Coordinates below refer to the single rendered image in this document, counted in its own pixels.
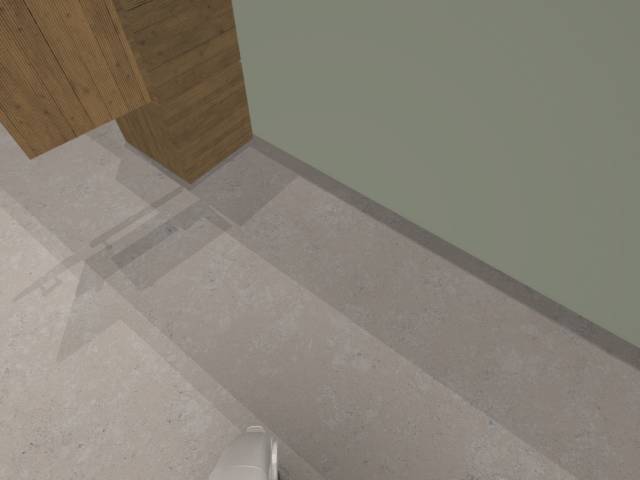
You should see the left robot shin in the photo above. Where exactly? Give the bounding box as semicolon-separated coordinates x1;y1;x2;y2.
246;426;266;434

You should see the robot left thigh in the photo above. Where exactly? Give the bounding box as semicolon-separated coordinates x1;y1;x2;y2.
209;432;279;480

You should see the cupboard door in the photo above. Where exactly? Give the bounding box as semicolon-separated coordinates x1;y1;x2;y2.
0;0;151;160

